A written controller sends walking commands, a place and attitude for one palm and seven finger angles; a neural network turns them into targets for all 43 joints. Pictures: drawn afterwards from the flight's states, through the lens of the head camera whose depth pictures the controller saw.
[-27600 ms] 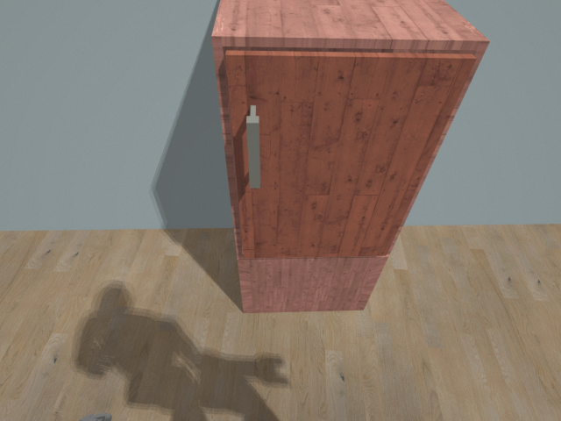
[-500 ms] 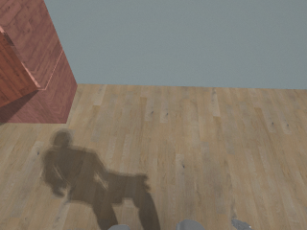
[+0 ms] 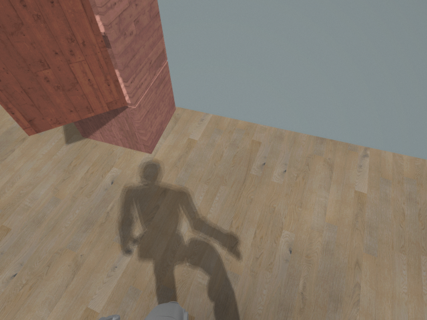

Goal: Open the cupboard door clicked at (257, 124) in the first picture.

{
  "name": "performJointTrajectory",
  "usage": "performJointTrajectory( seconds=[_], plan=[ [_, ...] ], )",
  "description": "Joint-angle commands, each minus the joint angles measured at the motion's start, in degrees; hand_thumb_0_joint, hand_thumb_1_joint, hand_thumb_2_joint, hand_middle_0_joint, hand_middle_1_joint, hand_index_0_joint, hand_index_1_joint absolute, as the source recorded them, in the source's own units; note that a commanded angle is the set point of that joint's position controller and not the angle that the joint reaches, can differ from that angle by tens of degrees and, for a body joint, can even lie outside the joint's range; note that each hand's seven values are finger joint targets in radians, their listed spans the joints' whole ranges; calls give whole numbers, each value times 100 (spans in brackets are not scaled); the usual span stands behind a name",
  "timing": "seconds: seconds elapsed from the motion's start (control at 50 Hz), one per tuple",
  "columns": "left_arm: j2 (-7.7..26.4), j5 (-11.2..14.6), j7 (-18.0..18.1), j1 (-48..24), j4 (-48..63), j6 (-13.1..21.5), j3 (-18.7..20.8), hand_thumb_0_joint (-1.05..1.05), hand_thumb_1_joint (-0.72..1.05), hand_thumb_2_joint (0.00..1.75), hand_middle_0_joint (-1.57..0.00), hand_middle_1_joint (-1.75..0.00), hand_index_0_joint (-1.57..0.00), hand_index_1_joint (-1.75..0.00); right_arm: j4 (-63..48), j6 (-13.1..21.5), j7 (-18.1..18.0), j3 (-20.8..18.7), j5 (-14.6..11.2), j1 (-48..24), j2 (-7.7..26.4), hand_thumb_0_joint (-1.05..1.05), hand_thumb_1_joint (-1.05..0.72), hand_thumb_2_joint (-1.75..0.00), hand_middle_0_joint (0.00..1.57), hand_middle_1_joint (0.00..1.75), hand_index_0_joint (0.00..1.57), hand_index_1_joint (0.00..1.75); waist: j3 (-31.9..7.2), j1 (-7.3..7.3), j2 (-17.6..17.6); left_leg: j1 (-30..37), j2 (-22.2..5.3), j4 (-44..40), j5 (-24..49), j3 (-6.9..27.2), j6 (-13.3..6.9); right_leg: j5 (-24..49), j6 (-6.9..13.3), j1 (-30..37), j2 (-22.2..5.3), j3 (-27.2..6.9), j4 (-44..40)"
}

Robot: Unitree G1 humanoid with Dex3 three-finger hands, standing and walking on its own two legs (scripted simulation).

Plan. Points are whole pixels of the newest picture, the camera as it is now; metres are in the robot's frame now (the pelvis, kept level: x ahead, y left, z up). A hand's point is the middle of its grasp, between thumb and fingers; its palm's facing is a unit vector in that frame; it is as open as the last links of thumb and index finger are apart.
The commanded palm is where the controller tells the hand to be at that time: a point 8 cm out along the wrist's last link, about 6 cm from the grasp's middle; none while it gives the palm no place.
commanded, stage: turn to face it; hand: left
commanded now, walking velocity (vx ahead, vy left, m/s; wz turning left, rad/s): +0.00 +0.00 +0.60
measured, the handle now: out of the picture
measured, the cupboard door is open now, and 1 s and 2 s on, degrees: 43 43 43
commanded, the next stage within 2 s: take the last steps up to it in 0.70 s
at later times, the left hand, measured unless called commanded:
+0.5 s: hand out of the picture +0.07 +0.22 -0.16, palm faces +0.30 -0.91 -0.30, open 7.3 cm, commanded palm none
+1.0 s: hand out of the picture -0.04 +0.20 -0.17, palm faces +0.52 -0.83 -0.22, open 7.3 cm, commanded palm none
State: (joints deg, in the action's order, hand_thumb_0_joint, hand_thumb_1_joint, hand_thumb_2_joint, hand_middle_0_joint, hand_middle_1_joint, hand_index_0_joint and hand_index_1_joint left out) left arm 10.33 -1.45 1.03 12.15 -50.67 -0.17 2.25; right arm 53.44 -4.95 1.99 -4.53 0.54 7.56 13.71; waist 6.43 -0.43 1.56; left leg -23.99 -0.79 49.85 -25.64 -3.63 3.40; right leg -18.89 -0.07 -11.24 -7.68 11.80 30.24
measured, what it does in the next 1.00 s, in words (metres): steps on the spot, turning left: left foot, then right foot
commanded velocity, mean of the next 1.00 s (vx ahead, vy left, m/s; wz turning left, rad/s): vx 0.07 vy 0.03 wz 0.40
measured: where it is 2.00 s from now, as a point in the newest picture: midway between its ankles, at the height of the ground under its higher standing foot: (170, 302)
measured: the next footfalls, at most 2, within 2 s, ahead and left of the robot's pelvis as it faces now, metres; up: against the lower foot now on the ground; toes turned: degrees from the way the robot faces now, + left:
left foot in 0.10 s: +0.04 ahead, +0.13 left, +0.00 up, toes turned +8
right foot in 0.46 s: +0.09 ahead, -0.12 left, +0.00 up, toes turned +12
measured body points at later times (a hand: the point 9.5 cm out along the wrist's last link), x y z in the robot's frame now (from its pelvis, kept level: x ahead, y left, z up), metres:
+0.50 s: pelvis +0.02 -0.02 -0.01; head +0.06 -0.02 +0.43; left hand +0.05 +0.27 -0.13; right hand +0.16 -0.24 -0.17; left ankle -0.01 +0.12 -0.72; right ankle +0.06 -0.13 -0.74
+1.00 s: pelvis +0.03 +0.01 +0.00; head +0.06 +0.03 +0.45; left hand -0.07 +0.24 -0.16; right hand +0.22 -0.16 -0.15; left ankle -0.02 +0.09 -0.74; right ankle +0.06 -0.12 -0.69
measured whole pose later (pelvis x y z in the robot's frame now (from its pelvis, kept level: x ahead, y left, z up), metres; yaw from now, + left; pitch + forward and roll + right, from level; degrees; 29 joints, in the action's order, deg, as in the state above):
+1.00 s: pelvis +0.03 +0.01 +0.00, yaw +28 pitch +1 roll +0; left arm 12.3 -1.1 -0.5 13.4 -57.2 -2.1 3.8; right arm 55.0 0.0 -0.5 -1.6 1.6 9.5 10.4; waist 4.1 1.5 0.9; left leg -13.8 0.7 28.8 -15.6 -1.7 -2.0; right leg -27.5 -2.0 -22.4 -4.3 4.2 52.8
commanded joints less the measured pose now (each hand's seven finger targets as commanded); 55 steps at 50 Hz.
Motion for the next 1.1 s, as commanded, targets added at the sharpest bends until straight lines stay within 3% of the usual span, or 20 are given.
performJointTrajectory(
  seconds=[0.0,0.04,0.06,0.08,0.12,0.2,0.38,0.4,0.44,0.46,0.52,0.64,0.7,0.74,0.78,0.82,0.96,1.04,1.06,1.08],
  plan=[
    [1420,-13,51,437,180,69,433,0,90,90,-20,-30,-20,-30,-587,288,-15,8,-13,-344,251,0,-90,-90,20,30,20,30,-929,218,996,267,123,-1354,324,-337,-91,3824,474,972,-1311,-620,-128],
    [1363,71,13,283,227,47,446,0,90,90,-20,-30,-20,-30,-446,356,-40,-73,34,218,590,0,-90,-90,20,30,20,30,-1237,-155,422,1686,-44,-2519,1757,-120,-286,3230,51,155,-1150,-216,968],
    [1005,107,-34,279,433,10,393,0,90,90,-20,-30,-20,-30,-419,408,-82,-239,93,625,1270,0,-90,-90,20,30,20,30,-1559,-372,-1274,2833,-1508,-2633,3655,1833,-989,435,-388,-1442,-387,16,2284],
    [774,74,-23,-221,678,-23,227,0,90,90,-20,-30,-20,-30,-309,360,-124,-313,61,1084,1603,0,-90,-90,20,30,20,30,-1462,-589,-1848,2864,-2368,-2691,5365,2702,-1683,-2017,-476,-2248,13,-462,3187],
    [774,61,32,-609,621,-103,274,0,90,90,-20,-30,-20,-30,-303,385,-281,-287,90,981,1446,0,-90,-90,20,30,20,30,-1338,-524,-1336,2424,-2019,-2653,4780,2492,-1698,-1524,-467,-2515,14,-1131,3755],
    [793,54,-57,-229,318,-158,300,0,90,90,-20,-30,-20,-30,-495,440,-301,-132,93,174,1054,0,-90,-90,20,30,20,30,-955,-37,-956,1607,-1271,-2861,3841,1601,-1259,-581,-493,-1945,146,-1162,3289],
    [802,82,-38,109,373,-60,280,0,90,90,-20,-30,-20,-30,-552,323,-238,-214,82,-75,1075,0,-90,-90,20,30,20,30,-888,151,-1085,638,-868,-2466,2840,2046,-1053,66,-373,-86,720,-864,371],
    [913,81,-11,368,326,-6,317,0,90,90,-20,-30,-20,-30,-593,322,-224,-205,50,-153,969,0,-90,-90,20,30,20,30,-984,301,-893,285,-654,-2131,2479,1953,-852,568,-334,555,562,-964,-431],
    [1702,-51,63,589,312,76,458,0,90,90,-20,-30,-20,-30,-800,336,-162,-123,-15,-101,416,0,-90,-90,20,30,20,30,-963,430,1595,-1113,610,281,-865,527,-137,1245,692,1183,-1903,-3285,-1494],
    [1571,-5,87,489,349,93,402,0,90,90,-20,-30,-20,-30,-699,273,-150,-171,37,-73,678,0,-90,-90,20,30,20,30,-914,375,1285,-880,253,1419,-845,861,-196,890,984,425,-2026,-3188,-1535],
    [1063,10,94,-251,478,58,270,0,90,90,-20,-30,-20,-30,-486,168,-75,-142,54,-42,495,0,-90,-90,20,30,20,30,-415,-12,1129,-836,-29,2178,30,654,-99,1434,726,-157,-1176,-1782,-1309],
    [1278,-43,73,399,160,101,345,0,90,90,-20,-30,-20,-30,-408,269,-55,51,-10,-321,112,0,-90,-90,20,30,20,30,-743,331,908,-131,106,-287,-212,-62,-41,3275,709,719,-1153,-1102,-734],
    [1318,-11,53,506,-37,94,362,0,90,90,-20,-30,-20,-30,-305,336,-102,85,-12,-103,109,0,-90,-90,20,30,20,30,-858,225,986,477,210,-1496,396,-202,-103,3582,530,754,-1080,-953,-334],
    [1193,75,30,361,-37,52,344,0,90,90,-20,-30,-20,-30,-155,399,-124,44,14,303,397,0,-90,-90,20,30,20,30,-986,-42,595,1626,-55,-2605,1690,12,-262,2696,102,19,-885,-633,269],
    [582,105,4,246,203,-27,149,0,90,90,-20,-30,-20,-30,-115,416,-193,-122,88,716,1206,0,-90,-90,20,30,20,30,-1154,-243,-1637,2341,-2147,-2884,4494,2247,-1403,-1633,-410,-1520,72,-466,1926],
    [620,58,-4,-246,165,-131,199,0,90,90,-20,-30,-20,-30,-48,413,-323,-82,140,642,1078,0,-90,-90,20,30,20,30,-863,-293,-1696,1726,-1812,-3171,2735,2139,-1600,-1534,-301,-1778,158,-950,2871],
    [420,24,-208,-157,-109,47,166,0,90,90,-20,-30,-20,-30,44,598,-320,13,116,644,769,0,-90,-90,20,30,20,30,-770,-80,-906,1711,-1231,-3280,1533,1584,-1452,-882,-179,-1348,374,-719,1678],
    [454,-3,-216,706,-404,132,221,0,90,90,-20,-30,-20,-30,38,545,-269,19,63,359,680,0,-90,-90,20,30,20,30,-493,361,-576,259,-725,-2778,-87,1308,-1101,-40,-131,631,581,-496,-121],
    [701,-43,-175,1121,-521,187,289,0,90,90,-20,-30,-20,-30,-10,559,-236,45,22,279,455,0,-90,-90,20,30,20,30,-409,580,153,-607,-207,-1919,-480,850,-811,-581,-5,1420,55,-1141,-833],
    [1277,-87,-106,1576,-599,233,419,0,90,90,-20,-30,-20,-30,-204,578,-176,106,-15,165,106,0,-90,-90,20,30,20,30,-389,795,1750,-1713,414,-311,-770,119,-464,-1609,562,1990,-1527,-3293,-1934]
  ],
)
